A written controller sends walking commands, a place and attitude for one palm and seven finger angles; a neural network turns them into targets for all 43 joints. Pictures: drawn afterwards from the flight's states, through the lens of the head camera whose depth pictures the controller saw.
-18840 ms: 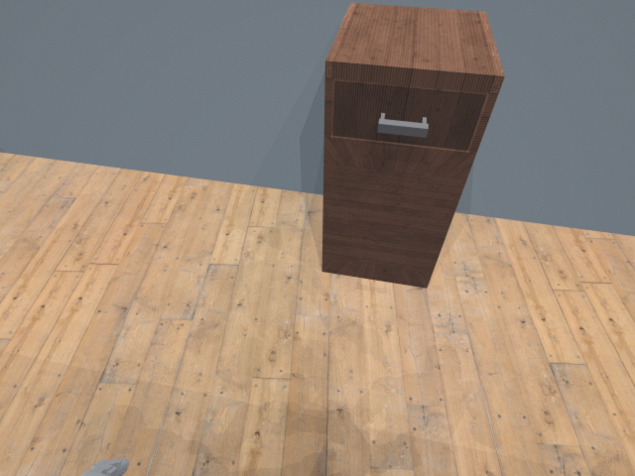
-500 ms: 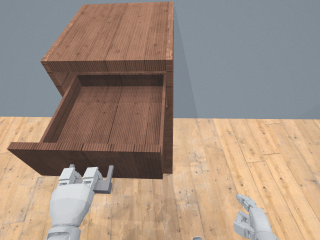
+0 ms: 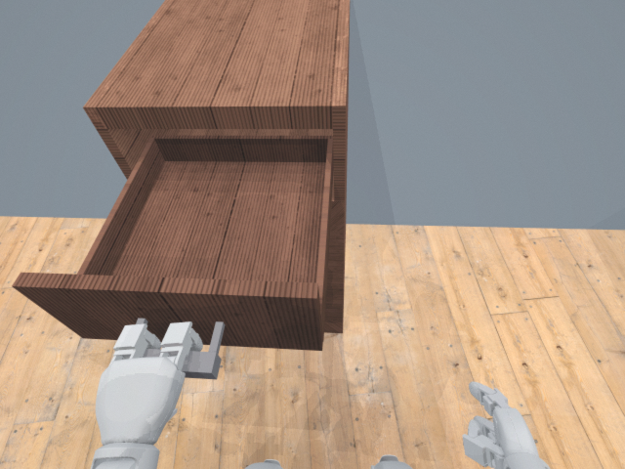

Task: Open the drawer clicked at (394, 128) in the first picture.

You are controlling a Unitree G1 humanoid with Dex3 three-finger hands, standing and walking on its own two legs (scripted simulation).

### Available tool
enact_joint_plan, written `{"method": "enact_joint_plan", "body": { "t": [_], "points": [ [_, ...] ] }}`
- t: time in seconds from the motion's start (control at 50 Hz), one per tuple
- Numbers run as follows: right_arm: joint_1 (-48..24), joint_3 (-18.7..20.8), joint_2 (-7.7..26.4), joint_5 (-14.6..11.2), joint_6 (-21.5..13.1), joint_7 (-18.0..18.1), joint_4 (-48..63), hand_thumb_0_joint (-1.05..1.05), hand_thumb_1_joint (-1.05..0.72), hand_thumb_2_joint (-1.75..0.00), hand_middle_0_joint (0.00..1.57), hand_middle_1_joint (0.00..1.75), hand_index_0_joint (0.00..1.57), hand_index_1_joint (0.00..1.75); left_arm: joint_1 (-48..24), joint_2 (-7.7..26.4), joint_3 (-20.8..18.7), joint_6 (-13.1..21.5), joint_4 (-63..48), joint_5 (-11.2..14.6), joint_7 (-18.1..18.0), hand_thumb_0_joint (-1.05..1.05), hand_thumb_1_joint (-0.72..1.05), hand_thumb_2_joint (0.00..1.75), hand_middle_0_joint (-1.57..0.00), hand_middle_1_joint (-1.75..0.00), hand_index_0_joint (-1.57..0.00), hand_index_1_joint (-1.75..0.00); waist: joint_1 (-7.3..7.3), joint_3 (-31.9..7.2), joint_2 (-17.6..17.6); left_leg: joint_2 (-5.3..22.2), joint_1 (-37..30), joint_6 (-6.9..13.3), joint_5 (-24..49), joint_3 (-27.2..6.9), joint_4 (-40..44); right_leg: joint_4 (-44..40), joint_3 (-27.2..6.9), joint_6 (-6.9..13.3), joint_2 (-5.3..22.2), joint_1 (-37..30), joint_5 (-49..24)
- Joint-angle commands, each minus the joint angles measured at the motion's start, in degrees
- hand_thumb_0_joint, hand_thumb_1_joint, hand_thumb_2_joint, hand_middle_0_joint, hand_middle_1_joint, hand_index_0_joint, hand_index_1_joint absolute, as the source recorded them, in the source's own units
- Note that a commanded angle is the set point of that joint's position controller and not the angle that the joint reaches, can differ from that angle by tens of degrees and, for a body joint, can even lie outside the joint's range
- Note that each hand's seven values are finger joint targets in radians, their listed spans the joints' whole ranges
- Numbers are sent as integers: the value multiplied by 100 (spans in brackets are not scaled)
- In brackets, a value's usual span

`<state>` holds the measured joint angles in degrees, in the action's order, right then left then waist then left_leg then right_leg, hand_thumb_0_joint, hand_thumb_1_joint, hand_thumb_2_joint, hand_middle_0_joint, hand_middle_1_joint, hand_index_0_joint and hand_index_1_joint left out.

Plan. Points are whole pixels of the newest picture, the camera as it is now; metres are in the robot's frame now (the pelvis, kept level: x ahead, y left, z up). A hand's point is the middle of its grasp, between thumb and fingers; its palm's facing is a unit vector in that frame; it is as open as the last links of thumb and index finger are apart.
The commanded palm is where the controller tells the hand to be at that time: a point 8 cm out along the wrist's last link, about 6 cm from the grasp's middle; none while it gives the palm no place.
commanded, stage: open the thumb to release the handle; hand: left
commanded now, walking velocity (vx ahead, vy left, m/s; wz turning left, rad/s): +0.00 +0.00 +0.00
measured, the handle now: (174, 345) +0.26 +0.21 +0.01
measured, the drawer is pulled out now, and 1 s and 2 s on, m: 0.30 0.30 0.30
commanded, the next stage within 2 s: lift the hand off the handle in 0.30 s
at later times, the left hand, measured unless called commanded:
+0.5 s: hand (163, 397) +0.20 +0.21 -0.01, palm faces +0.04 -0.08 -1.00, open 13.6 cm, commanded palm +0.18 +0.22 +0.04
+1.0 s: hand (161, 376) +0.22 +0.21 +0.01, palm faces -0.01 -0.07 -1.00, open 13.3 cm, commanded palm +0.20 +0.21 +0.09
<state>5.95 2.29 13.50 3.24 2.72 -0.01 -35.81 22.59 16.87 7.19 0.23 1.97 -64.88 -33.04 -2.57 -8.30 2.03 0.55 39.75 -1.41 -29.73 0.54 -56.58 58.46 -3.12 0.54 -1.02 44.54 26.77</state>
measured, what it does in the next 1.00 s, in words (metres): stands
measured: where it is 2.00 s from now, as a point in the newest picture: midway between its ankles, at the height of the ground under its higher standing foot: outside the picture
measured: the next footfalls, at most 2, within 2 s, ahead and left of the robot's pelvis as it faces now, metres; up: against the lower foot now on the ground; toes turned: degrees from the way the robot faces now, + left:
none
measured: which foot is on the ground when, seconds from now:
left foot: down 0.00-1.00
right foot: down 0.00-1.00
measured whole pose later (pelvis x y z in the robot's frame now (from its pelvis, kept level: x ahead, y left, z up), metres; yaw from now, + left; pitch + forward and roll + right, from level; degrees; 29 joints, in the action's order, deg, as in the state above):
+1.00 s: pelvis -0.03 +0.00 +0.02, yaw +1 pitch +7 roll +1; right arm 7.2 1.0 12.5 1.6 1.7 3.6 -37.4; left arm 8.0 18.6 10.3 -1.3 12.4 -61.9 -24.8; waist -2.4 -4.5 3.0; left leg -0.1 31.7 -1.1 -23.3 -0.7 -47.8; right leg 49.0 -2.1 0.3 -0.2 35.5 20.6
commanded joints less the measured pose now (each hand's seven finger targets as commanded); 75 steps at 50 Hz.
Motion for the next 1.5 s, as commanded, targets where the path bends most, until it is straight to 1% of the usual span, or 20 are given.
{"method": "enact_joint_plan", "body": {
  "t": [0.0, 0.02, 0.06, 0.08, 0.18, 0.34, 0.38, 0.44, 0.68, 0.74, 0.78, 0.86, 0.96, 1.08, 1.12, 1.2, 1.24, 1.3, 1.4, 1.48],
  "points": [
    [-692, 103, 496, -83, -281, 145, 913, 0, -90, -90, 20, 30, 20, 30, -318, 986, -880, -403, -689, 102, -122, 0, 13, 57, -35, -127, -35, -127, -108, -1232, -526, -348, -632, 208, 1693, 131, 796, -1184, -14, 181, -94, -1379, -2173],
    [-693, 93, 483, -111, -283, 173, 915, 0, -90, -90, 20, 30, 20, 30, -333, 930, -796, -436, -568, 120, -69, 0, 6, 54, -34, -126, -34, -126, -101, -1016, -499, -344, -603, 216, 1573, 122, 871, -1262, 55, 185, -96, -1376, -1998],
    [-743, 64, 480, -107, -272, 216, 904, 0, -90, -90, 20, 30, 20, 30, -469, 1098, -924, -421, -578, 100, 3, 0, -8, 48, -33, -124, -33, -124, -178, -1132, -440, -352, -719, 215, 1552, 148, 956, -1335, -8, 184, -100, -1449, -1841],
    [-719, 71, 464, -117, -283, 227, 905, 0, -90, -90, 20, 30, 20, 30, -506, 917, -721, -412, -533, 106, 53, 0, -15, 45, -32, -124, -32, -124, -118, -966, -374, -344, -735, 218, 1519, 144, 982, -1376, 52, 191, -102, -1409, -1810],
    [-689, 63, 443, -115, -327, 277, 857, 0, -90, -90, 20, 30, 20, 30, -660, 986, -844, -219, -275, 165, 188, 0, -50, 30, -30, -120, -30, -120, -123, -779, -577, -353, -664, 237, 1286, 148, 1053, -1581, -4, 157, -63, -1421, -1471],
    [-685, 117, 444, -91, -352, 270, 822, 0, -90, -90, 20, 30, 20, 30, -887, 1130, -1061, -20, -171, 110, 90, 0, -50, 30, -30, -120, -30, -120, -169, -897, -352, -359, -636, 218, 1190, 144, 1035, -1569, -40, 192, -70, -1309, -1153],
    [-684, 116, 418, -95, -371, 236, 833, 0, -90, -90, 20, 30, 20, 30, -839, 714, -644, -57, -77, 122, 80, 0, -50, 30, -30, -120, -30, -120, -98, -813, -337, -347, -624, 219, 1165, 147, 1007, -1514, 72, 185, -59, -1165, -1142],
    [-664, 138, 484, -84, -364, 261, 772, 0, -90, -90, 20, 30, 20, 30, -1372, 976, -811, -100, -57, 57, 20, 0, -50, 30, -30, -120, -30, -120, -43, -895, -384, -334, -604, 220, 1099, 124, 999, -1493, 92, 188, -76, -1069, -968],
    [-560, 109, 494, -142, -341, 372, 652, 0, -90, -90, 20, 30, 20, 30, -2733, 689, -157, -386, 433, 59, 174, 0, -50, 30, -30, -120, -30, -120, 95, -933, -402, -307, -799, 255, 810, 94, 1191, -1646, 261, 160, -55, -952, -480],
    [-612, 98, 520, -148, -330, 417, 759, 0, -90, -90, 20, 30, 20, 30, -2743, 1102, -510, -325, 43, 143, 243, 0, -50, 30, -30, -120, -30, -120, -54, -1218, -311, -327, -970, 261, 989, 92, 1307, -1721, 190, 177, -64, -1370, -640],
    [-629, 79, 468, -164, -353, 407, 793, 0, -90, -90, 20, 30, 20, 30, -2809, 895, -313, -274, -131, 209, 288, 0, -50, 30, -30, -120, -30, -120, 7, -1052, -263, -316, -1086, 264, 985, 84, 1381, -1799, 235, 168, -58, -1322, -607],
    [-630, 63, 480, -157, -378, 408, 797, 0, -90, -90, 20, 30, 20, 30, -2993, 1020, -382, -192, -346, 239, 355, 0, -50, 30, -30, -120, -30, -120, 8, -1002, -216, -315, -1265, 272, 1040, 89, 1507, -1936, 222, 162, -55, -1444, -597],
    [-629, 83, 476, -149, -418, 384, 814, 0, -90, -90, 20, 30, 20, 30, -2776, 1152, -554, -102, -701, 326, 429, 0, -50, 30, -30, -120, -30, -120, -63, -1091, -150, -305, -1539, 256, 1357, 92, 1674, -2020, 224, 170, -68, -1761, -937],
    [-745, 70, 463, -185, -372, 255, 846, 0, -90, -90, 20, 30, 20, 30, -2355, 814, -214, -257, -1034, 351, 639, 0, -50, 30, -30, -120, -30, -120, -56, -754, -158, -265, -1773, 227, 1576, 84, 1935, -2192, 304, 172, -78, -1912, -1118],
    [-773, 67, 474, -189, -343, 257, 820, 0, -90, -90, 20, 30, 20, 30, -2545, 991, -291, -316, -1079, 331, 741, 0, -50, 30, -30, -120, -30, -120, -52, -707, -265, -265, -1866, 246, 1593, 83, 2008, -2278, 271, 158, -82, -1995, -1144],
    [-833, 42, 426, -188, -319, 212, 926, 0, -90, -90, 20, 30, 20, 30, -2165, 870, -168, -318, -1625, 412, 980, 0, -50, 30, -30, -120, -30, -120, -166, -821, -126, -263, -2159, 251, 1997, 84, 2141, -2323, 298, 172, -81, -2333, -1556],
    [-864, 27, 434, -170, -284, 193, 914, 0, -90, -90, 20, 30, 20, 30, -2006, 1087, -385, -303, -1779, 429, 1052, 0, -50, 30, -30, -120, -30, -120, -204, -743, -95, -257, -2218, 229, 2154, 83, 2203, -2403, 248, 186, -93, -2480, -1698],
    [-930, -14, 389, -182, -250, 112, 948, 0, -90, -90, 20, 30, 20, 30, -1772, 851, -167, -345, -1922, 414, 1198, 0, -50, 30, -30, -120, -30, -120, -219, -468, -121, -250, -2232, 227, 2147, 85, 2312, -2476, 258, 167, -90, -2487, -1696],
    [-1005, -70, 367, -200, -177, 71, 932, 0, -90, -90, 20, 30, 20, 30, -1598, 1182, -439, -459, -2081, 454, 1448, 0, -50, 30, -30, -120, -30, -120, -315, -409, -262, -249, -2374, 238, 2213, 110, 2492, -2656, 181, 145, -92, -2803, -1804],
    [-1057, -112, 349, -222, -142, 27, 936, 0, -90, -90, 20, 30, 20, 30, -1488, 1120, -354, -495, -2321, 559, 1699, 0, -50, 30, -30, -120, -30, -120, -312, -266, -168, -238, -2525, 230, 2396, 106, 2627, -2773, 171, 140, -77, -2967, -2016]
  ]
}}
